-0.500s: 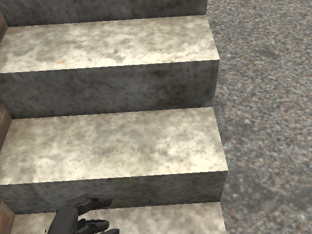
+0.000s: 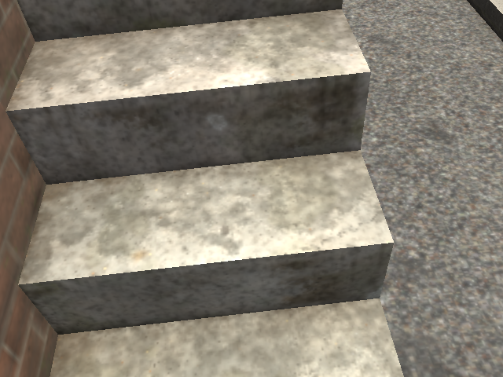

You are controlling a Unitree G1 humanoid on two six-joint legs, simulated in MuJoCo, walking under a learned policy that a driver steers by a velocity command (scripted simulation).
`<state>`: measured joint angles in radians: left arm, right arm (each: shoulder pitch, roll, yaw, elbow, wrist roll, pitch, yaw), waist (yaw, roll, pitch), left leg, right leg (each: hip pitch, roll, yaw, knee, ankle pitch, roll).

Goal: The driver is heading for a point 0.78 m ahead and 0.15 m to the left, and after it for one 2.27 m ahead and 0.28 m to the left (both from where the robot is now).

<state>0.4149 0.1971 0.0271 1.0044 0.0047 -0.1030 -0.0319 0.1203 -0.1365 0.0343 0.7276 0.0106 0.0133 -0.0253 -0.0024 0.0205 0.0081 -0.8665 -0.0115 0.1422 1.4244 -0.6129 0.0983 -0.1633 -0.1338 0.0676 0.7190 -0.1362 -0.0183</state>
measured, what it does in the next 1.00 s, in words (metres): climbs: right foot, then left foot 0.19 m higher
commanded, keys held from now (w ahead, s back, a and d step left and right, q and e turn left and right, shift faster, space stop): w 1.00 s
